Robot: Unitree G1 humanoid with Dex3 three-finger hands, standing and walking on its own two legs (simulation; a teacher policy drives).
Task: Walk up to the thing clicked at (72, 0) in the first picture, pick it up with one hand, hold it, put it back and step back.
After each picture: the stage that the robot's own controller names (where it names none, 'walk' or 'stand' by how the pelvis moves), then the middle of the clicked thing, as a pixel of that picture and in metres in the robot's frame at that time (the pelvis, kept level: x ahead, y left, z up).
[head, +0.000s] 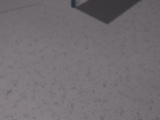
stand; out of the picture +2.26 +0.20 -0.65
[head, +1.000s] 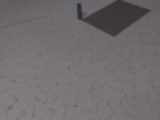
walk; (79, 11) +2.14 +0.27 -0.65
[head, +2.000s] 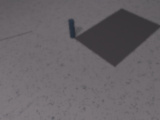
walk; (72, 29) +1.52 +0.27 -0.65
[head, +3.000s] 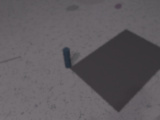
walk; (67, 58) +1.06 +0.24 -0.65
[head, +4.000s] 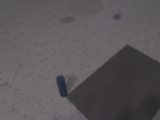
walk; (62, 86) +0.73 +0.24 -0.65
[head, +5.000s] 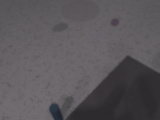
stand; (56, 114) +0.46 +0.25 -0.64
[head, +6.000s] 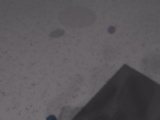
stand; out of the picture +0.41 +0.22 -0.65
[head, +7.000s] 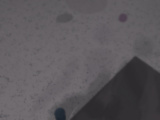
walk; (60, 118) +0.36 +0.14 -0.63
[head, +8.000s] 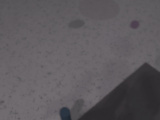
walk; (66, 118) +0.40 +0.16 -0.62
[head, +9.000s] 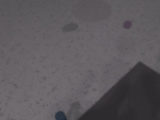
walk; out of the picture +0.39 +0.20 -0.64
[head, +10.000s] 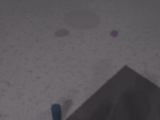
stand; (56, 115) +0.52 +0.16 -0.65
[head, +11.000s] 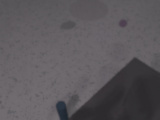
stand; (62, 112) +0.47 +0.18 -0.64
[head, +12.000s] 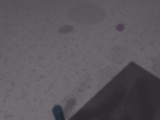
stand; (59, 116) +0.47 +0.20 -0.66
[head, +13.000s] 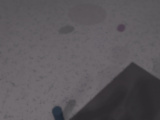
stand; (59, 117) +0.46 +0.20 -0.66
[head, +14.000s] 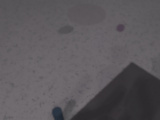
stand; (58, 118) +0.46 +0.20 -0.66
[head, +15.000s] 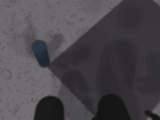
go down; (42, 55) +0.52 +0.19 -0.38
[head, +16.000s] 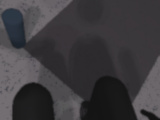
go down; (16, 32) +0.54 +0.23 -0.27
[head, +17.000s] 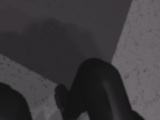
close in; out of the picture +0.53 +0.28 -0.19
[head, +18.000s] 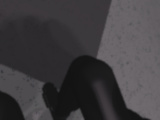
close; out of the picture +0.52 +0.30 -0.18
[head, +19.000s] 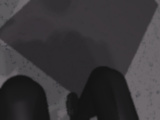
lift; out of the picture +0.45 +0.28 -0.11
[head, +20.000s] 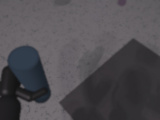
lift; (34, 80) +0.32 +0.17 +0.05
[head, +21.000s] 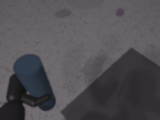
hold; (39, 87) +0.31 +0.16 +0.03
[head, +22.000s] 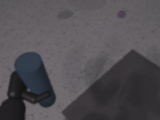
hold; (39, 84) +0.32 +0.16 +0.03
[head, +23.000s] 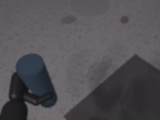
crouch; (41, 85) +0.31 +0.16 +0.04
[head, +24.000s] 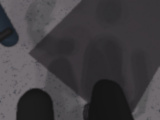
crouch; out of the picture +0.51 +0.22 -0.03
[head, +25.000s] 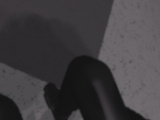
lower; out of the picture +0.49 +0.27 -0.18
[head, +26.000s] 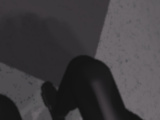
lower; out of the picture +0.50 +0.29 -0.19
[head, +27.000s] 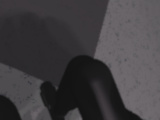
lower; out of the picture +0.50 +0.29 -0.19
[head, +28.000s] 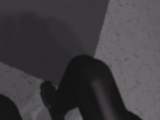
lower; out of the picture +0.50 +0.29 -0.19
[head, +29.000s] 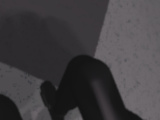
loosen; out of the picture +0.50 +0.29 -0.19
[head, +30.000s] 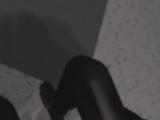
withdraw; out of the picture +0.50 +0.28 -0.19
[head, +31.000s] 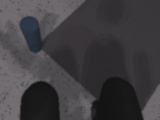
walk; (33, 37) +0.53 +0.21 -0.27
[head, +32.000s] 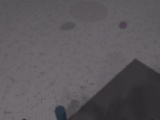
stand; (61, 117) +0.46 +0.15 -0.59
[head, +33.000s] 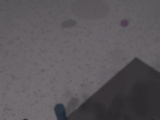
stand; (61, 115) +0.46 +0.16 -0.60
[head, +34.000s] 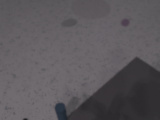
stand; (61, 114) +0.46 +0.16 -0.60
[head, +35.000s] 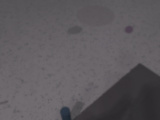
stand; (66, 118) +0.47 +0.16 -0.66
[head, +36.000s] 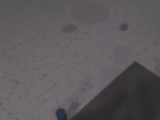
stand; (62, 119) +0.45 +0.18 -0.66
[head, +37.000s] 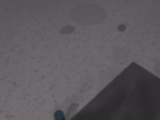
walk; out of the picture +0.44 +0.19 -0.66
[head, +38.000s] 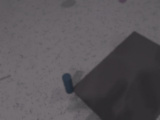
walk; (68, 84) +0.62 +0.18 -0.64
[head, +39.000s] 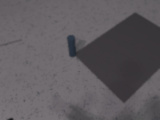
walk; (71, 46) +0.98 +0.13 -0.63
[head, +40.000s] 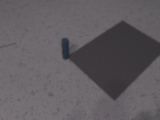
stand; (65, 49) +1.07 +0.16 -0.64
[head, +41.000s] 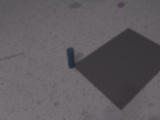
stand; (71, 58) +1.04 +0.17 -0.66
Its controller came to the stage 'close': yes
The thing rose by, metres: 0.68
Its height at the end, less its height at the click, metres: +0.00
